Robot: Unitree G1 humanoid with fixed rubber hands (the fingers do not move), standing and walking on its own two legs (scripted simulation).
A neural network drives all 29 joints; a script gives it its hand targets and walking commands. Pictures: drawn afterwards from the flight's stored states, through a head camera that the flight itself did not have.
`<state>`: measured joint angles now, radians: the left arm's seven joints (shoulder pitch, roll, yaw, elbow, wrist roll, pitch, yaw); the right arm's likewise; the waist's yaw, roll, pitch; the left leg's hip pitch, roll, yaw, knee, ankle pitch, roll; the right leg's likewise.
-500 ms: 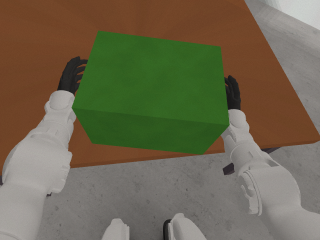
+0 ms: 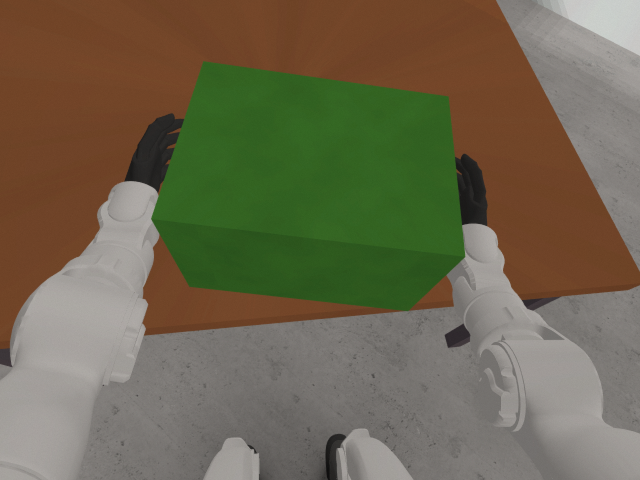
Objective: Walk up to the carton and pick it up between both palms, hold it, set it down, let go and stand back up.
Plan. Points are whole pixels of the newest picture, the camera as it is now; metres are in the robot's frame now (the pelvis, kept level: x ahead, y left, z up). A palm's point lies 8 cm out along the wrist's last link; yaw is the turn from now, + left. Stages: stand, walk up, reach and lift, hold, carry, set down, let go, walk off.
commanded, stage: reach and lift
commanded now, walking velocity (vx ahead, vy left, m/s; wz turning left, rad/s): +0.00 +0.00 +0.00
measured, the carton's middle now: (313, 195) +0.47 -0.03 +0.00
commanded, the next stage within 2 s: none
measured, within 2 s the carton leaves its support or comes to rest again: leaves its support in 1.44 s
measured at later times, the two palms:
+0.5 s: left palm (147, 182) +0.47 +0.18 +0.03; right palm (464, 229) +0.40 -0.22 +0.02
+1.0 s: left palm (146, 189) +0.46 +0.18 +0.03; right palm (463, 232) +0.40 -0.22 +0.01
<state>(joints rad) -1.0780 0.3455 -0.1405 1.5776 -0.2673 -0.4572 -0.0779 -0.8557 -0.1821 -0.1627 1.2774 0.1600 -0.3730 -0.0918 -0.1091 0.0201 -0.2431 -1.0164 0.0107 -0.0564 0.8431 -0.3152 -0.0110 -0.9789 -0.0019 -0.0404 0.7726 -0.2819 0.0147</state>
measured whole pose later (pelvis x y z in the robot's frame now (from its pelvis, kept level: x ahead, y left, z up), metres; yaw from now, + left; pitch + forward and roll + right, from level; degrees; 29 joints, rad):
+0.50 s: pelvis +0.02 +0.01 +0.03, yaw -1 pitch +28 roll -3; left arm -1.02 0.29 0.09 1.65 -0.04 -0.73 -0.04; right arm -0.76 -0.14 -0.50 1.32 -0.18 -0.71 -0.04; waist -0.06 0.05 -0.17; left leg -0.86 0.02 -0.03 0.59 -0.22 0.00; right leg -0.80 0.00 -0.03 0.45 -0.14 0.02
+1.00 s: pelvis +0.02 +0.00 +0.04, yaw -1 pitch +30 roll -2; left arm -0.93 0.30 0.00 1.57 -0.16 -0.75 -0.05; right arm -0.76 -0.15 -0.33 1.39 -0.05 -0.80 -0.09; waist -0.04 0.06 -0.18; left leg -0.84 0.03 -0.02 0.50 -0.17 -0.01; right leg -0.80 0.01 -0.03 0.38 -0.10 0.01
